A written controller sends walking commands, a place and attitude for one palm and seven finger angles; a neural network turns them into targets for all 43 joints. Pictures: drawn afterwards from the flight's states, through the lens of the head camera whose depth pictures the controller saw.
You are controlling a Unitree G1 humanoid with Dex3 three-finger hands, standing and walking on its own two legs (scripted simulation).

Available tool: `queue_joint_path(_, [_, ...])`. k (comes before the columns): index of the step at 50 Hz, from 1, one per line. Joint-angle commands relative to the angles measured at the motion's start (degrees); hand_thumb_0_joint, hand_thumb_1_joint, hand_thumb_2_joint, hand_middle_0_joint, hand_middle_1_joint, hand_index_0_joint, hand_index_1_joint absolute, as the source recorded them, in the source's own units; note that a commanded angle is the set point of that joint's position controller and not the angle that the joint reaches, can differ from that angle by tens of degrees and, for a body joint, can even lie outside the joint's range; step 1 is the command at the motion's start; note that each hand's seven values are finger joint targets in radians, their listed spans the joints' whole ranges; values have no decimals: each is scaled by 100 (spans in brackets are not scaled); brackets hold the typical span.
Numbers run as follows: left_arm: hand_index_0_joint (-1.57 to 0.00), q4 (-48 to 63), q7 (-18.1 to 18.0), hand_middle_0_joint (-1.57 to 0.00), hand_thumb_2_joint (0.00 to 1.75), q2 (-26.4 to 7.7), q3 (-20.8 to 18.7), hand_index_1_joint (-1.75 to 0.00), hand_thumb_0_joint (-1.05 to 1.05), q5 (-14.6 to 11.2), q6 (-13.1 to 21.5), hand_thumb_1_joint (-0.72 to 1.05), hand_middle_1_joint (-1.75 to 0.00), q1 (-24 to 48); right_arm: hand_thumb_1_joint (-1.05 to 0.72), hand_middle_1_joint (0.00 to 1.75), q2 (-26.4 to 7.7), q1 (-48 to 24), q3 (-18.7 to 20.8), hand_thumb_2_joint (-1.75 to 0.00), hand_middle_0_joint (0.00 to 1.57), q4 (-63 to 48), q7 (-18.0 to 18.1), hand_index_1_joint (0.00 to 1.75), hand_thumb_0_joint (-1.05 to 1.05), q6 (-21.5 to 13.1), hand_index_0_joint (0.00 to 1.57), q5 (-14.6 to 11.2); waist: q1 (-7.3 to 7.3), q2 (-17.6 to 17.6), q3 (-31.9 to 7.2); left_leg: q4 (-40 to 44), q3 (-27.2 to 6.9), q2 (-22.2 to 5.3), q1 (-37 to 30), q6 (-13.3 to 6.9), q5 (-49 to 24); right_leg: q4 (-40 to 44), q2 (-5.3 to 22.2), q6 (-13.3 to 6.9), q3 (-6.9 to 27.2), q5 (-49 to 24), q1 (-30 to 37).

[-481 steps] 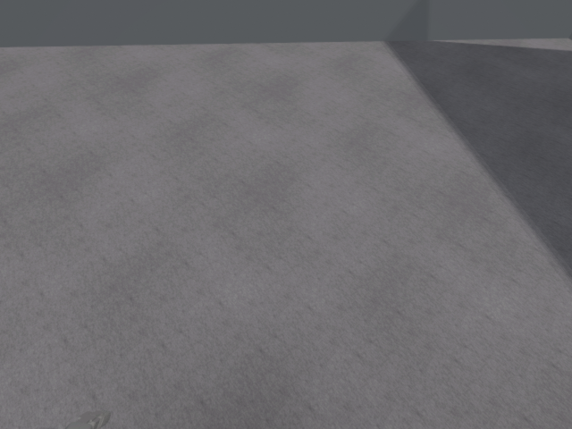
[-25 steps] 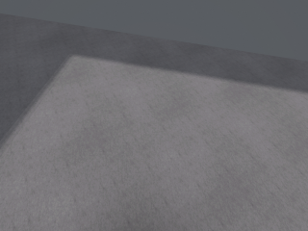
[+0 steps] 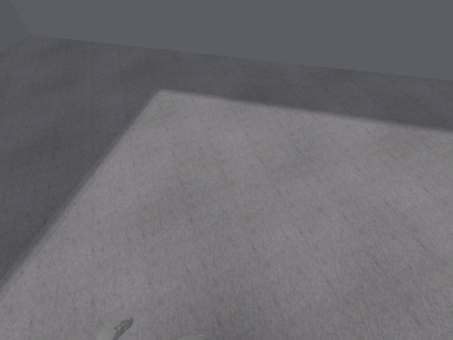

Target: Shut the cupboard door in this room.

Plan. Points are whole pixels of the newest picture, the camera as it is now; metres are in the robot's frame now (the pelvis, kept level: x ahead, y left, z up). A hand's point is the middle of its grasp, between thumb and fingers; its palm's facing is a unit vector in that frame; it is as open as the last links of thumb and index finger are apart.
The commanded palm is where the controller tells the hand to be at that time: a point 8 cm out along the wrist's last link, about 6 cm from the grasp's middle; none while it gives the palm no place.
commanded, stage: turn or walk to find it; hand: left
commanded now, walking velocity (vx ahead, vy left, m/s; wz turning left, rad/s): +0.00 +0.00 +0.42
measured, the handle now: out of the picture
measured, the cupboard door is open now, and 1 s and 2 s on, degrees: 83 83 83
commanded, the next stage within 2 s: none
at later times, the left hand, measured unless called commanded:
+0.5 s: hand out of the picture -0.06 +0.27 -0.18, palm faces +0.27 -0.93 -0.24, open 7.4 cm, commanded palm none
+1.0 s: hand out of the picture -0.02 +0.22 -0.14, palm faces +0.42 -0.87 -0.28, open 7.4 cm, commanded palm none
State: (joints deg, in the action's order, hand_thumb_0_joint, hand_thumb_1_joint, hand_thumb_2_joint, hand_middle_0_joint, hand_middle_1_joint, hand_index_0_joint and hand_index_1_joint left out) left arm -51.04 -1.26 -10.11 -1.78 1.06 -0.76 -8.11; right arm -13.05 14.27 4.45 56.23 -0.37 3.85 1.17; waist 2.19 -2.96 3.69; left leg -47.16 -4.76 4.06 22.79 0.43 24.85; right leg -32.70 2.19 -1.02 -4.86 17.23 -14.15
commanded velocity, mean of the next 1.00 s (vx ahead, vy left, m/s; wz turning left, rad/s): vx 0.00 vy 0.00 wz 0.42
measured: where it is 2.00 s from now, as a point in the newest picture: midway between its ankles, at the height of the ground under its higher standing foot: outside the picture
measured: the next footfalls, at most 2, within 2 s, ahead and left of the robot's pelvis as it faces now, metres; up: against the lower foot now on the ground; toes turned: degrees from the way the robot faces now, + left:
left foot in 0.36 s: -0.02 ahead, +0.15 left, +0.00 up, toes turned +16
right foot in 0.88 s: +0.04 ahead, -0.07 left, +0.00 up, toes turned +19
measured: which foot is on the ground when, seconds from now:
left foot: up 0.00-0.34, down 0.36-0.88, up 0.90-1.00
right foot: down 0.00-0.38, up 0.40-0.86, down 0.88-1.00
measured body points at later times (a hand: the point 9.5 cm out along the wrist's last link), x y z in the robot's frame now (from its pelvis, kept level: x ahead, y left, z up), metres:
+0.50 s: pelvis -0.03 +0.05 +0.00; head -0.01 +0.09 +0.45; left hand -0.07 +0.32 -0.16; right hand +0.12 -0.17 -0.12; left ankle -0.06 +0.14 -0.73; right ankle -0.02 -0.10 -0.67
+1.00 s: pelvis -0.04 +0.00 +0.00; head -0.01 -0.02 +0.45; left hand -0.04 +0.26 -0.12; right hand +0.08 -0.22 -0.16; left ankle -0.10 +0.13 -0.67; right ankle +0.00 -0.08 -0.73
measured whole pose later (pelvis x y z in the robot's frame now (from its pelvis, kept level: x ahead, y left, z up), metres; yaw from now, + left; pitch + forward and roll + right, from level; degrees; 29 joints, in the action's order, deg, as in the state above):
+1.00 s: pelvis -0.04 +0.00 +0.00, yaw +25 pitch -1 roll +2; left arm -51.4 -1.3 -9.3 -1.7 1.0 -0.8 -9.4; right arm -13.7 14.5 5.0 56.9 -0.8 4.3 1.4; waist 2.0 -3.1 3.7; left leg -59.1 -3.7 3.2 26.1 1.2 24.1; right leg -31.6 3.0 -1.7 -6.1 17.0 -13.4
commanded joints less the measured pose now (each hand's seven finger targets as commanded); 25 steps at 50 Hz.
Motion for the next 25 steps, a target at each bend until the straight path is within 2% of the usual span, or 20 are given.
queue_joint_path(1, [-20, 398, -76, -20, 90, -1054, -264, -30, 0, -13, 94, 90, -30, 169, -90, 30, -487, 21, 180, -90, 20, -353, -54, 30, 0, -33, 20, 33, -20, 931, 88, -2298, 24, -446, 826, 157, -252, 1814, 1628, -511, 1075, -262, -186])
queue_joint_path(2, [-20, 396, -69, -20, 90, -976, -250, -30, 0, -12, 123, 90, -30, 119, -90, 30, -461, 123, 160, -90, 20, -298, -67, 30, 0, -30, 20, 34, -36, 1124, 7, -2355, 117, -473, 837, 219, -425, 1751, 1499, -451, 816, -549, -61])
queue_joint_path(4, [-20, 307, -75, -20, 90, -957, -245, -30, 0, -4, 139, 90, -30, -34, -90, 30, -466, 131, 153, -90, 20, -270, -72, 30, 0, -33, 20, 17, -86, 1215, -65, -2267, 201, -536, 850, 308, -523, 1690, 1497, -452, 599, -798, 169])
queue_joint_path(9, [-20, 62, -68, -20, 90, -1169, -316, -30, 0, 52, 120, 90, -30, -591, -90, 30, -385, -394, 76, -90, 20, -371, -57, 30, 0, -61, 20, -14, -391, 1237, -133, -1060, 504, -638, 612, 388, 52, 1460, 1761, -641, 504, -1588, 636])
queue_joint_path(13, [-20, -66, -47, -20, 90, -1416, -390, -30, 0, 82, 77, 90, -30, -803, -90, 30, -297, -576, -19, -90, 20, -422, -40, 30, 0, -156, 20, -72, -519, 1484, -431, 165, 836, -557, 120, 317, 294, 1008, 1841, -714, 331, -2512, 936])
queue_joint_path(15, [-20, -119, -41, -20, 90, -1453, -406, -30, 0, 71, 50, 90, -30, -711, -90, 30, -304, -318, -28, -90, 20, -381, -14, 30, 0, -208, 20, -81, -372, 1522, -603, 1041, 1011, -499, -346, 279, -111, 616, 1822, -544, 112, -2732, 929])
queue_joint_path(16, [-20, -118, -39, -20, 90, -1433, -408, -30, 0, 36, 26, 90, -30, -637, -90, 30, -372, -138, -22, -90, 20, -328, -10, 30, 0, -236, 20, -70, -238, 1429, -641, 1668, 1041, -501, -857, 240, -725, 350, 1733, -334, -64, -2467, 620])
queue_joint_path(17, [-20, -99, -27, -20, 90, -1298, -391, -30, 0, -18, -14, 90, -30, -623, -90, 30, -565, 78, 19, -90, 20, -278, -20, 30, 0, -295, 20, -61, -88, 878, -747, 2459, 831, -678, -1590, 145, -1483, -247, 1544, -39, -291, -1935, 95])
queue_joint_path(18, [-20, 55, 7, -20, 90, -949, -345, -30, 0, -59, -62, 90, -30, -761, -90, 30, -1133, 177, 143, -90, 20, -320, -7, 30, 0, -354, 20, -11, -46, -765, -857, 2787, -817, -1934, -2365, -347, -2710, -1333, 855, 400, -615, -9, -1212])
queue_joint_path(19, [-20, 238, 17, -20, 90, -729, -212, -30, 0, -10, -91, 90, -30, -405, -90, 30, -1507, 418, 207, -90, 20, -308, 4, 30, 0, -302, 20, -26, 115, -1424, -677, 2903, -1412, -2726, -2108, -808, -3846, -2255, 522, 523, -353, 1913, -1690])
queue_joint_path(20, [-20, 224, -40, -20, 90, -765, -219, -30, 0, 4, -179, 90, -30, -82, -90, 30, -1385, 538, 202, -90, 20, -186, 104, 30, 0, -331, 20, -2, 254, -1401, -657, 2958, -1478, -2633, -1806, -817, -3961, -2758, 510, 526, 193, 1804, -1737])
queue_joint_path(21, [-20, 159, -24, -20, 90, -809, -257, -30, 0, -21, -191, 90, -30, 68, -90, 30, -1292, 297, 161, -90, 20, -210, 155, 30, 0, -310, 20, 4, 155, -1250, -392, 2929, -1280, -2401, -1580, -825, -3760, -3083, 513, 511, 352, 1467, -1821])
queue_joint_path(22, [-20, 46, 20, -20, 90, -857, -284, -30, 0, -24, -175, 90, -30, 10, -90, 30, -1084, -65, 90, -90, 20, -289, 168, 30, 0, -314, 20, 9, -4, -929, -222, 2904, -956, -2119, -1447, -834, -3653, -3236, 524, 518, 409, 1018, -1807])
queue_joint_path(23, [-20, -51, 49, -20, 90, -851, -287, -30, 0, -22, -159, 90, -30, -184, -90, 30, -1002, -299, 48, -90, 20, -379, 167, 30, 0, -339, 20, 3, -151, -751, -256, 2861, -682, -1921, -1504, -828, -3712, -3299, 498, 548, 361, 753, -1757])
queue_joint_path(24, [-20, -134, 75, -20, 90, -857, -285, -30, 0, -15, -130, 90, -30, -328, -90, 30, -947, -350, 31, -90, 20, -397, 165, 30, 0, -374, 20, -20, -195, -542, -404, 2815, -528, -1823, -1690, -816, -3856, -3301, 474, 571, 330, 600, -1738])
queue_joint_path(25, [-20, -166, 71, -20, 90, -862, -282, -30, 0, -15, -129, 90, -30, -347, -90, 30, -954, -334, 41, -90, 20, -418, 163, 30, 0, -388, 20, -25, -184, -536, -428, 2815, -459, -1761, -1730, -819, -3970, -3273, 463, 601, 334, 535, -1687])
